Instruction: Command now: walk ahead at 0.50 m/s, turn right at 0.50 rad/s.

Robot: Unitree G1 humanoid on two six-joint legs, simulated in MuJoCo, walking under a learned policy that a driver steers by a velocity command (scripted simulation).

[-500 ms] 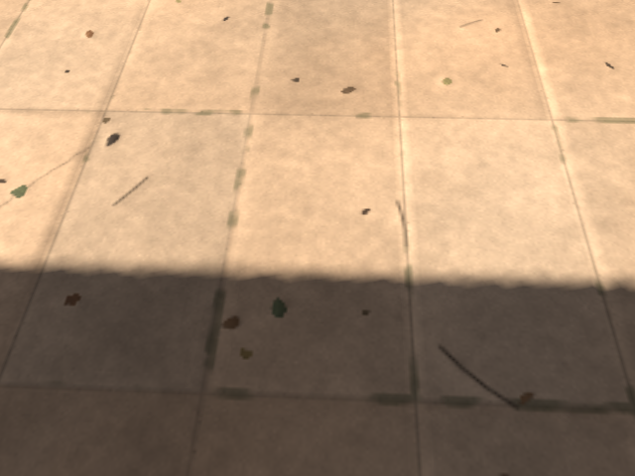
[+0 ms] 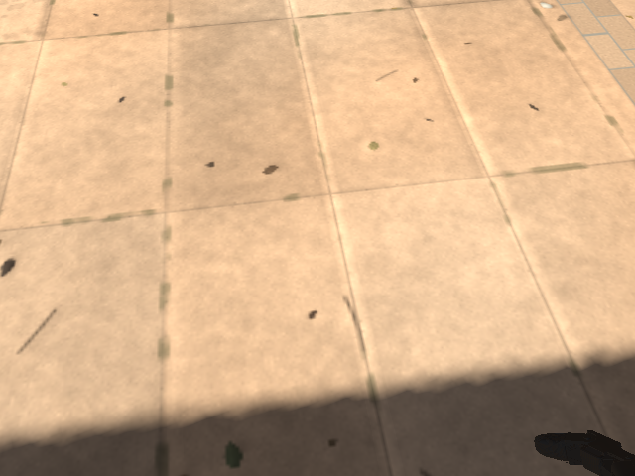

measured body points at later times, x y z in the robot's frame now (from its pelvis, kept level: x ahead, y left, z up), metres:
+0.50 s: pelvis +0.26 -0.02 +0.00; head +0.29 -0.04 +0.45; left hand +0.51 +0.17 -0.07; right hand +0.18 -0.27 -0.14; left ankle +0.12 +0.12 -0.71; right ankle +0.35 -0.11 -0.72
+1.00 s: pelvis +0.42 -0.02 +0.01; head +0.45 -0.01 +0.45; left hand +0.43 +0.23 -0.14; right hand +0.57 -0.25 -0.11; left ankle +0.48 +0.06 -0.72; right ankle +0.35 -0.12 -0.70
